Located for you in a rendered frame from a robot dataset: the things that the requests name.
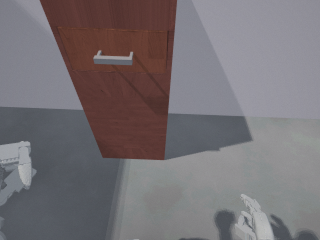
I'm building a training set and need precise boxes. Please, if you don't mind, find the drawer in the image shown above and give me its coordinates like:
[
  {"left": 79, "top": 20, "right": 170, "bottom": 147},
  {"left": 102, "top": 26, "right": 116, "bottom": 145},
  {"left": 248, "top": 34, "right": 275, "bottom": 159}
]
[{"left": 58, "top": 26, "right": 168, "bottom": 73}]

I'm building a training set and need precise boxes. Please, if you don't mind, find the robot right hand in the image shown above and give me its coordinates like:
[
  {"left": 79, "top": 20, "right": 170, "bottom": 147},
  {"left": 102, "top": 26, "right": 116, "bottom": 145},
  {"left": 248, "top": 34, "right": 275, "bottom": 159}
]
[{"left": 235, "top": 194, "right": 275, "bottom": 240}]

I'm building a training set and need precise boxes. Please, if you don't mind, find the cabinet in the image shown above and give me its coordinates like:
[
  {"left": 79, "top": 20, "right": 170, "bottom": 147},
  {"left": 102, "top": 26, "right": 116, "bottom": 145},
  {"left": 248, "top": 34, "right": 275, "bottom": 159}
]
[{"left": 40, "top": 0, "right": 177, "bottom": 160}]

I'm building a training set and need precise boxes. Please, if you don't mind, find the handle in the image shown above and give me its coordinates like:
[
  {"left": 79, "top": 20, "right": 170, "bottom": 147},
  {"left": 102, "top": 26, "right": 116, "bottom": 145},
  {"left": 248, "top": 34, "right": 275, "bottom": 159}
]
[{"left": 93, "top": 50, "right": 134, "bottom": 66}]

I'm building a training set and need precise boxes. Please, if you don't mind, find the robot left hand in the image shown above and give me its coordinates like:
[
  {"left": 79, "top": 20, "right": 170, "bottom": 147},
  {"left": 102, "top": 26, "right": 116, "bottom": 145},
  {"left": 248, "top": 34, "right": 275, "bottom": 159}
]
[{"left": 0, "top": 141, "right": 37, "bottom": 206}]

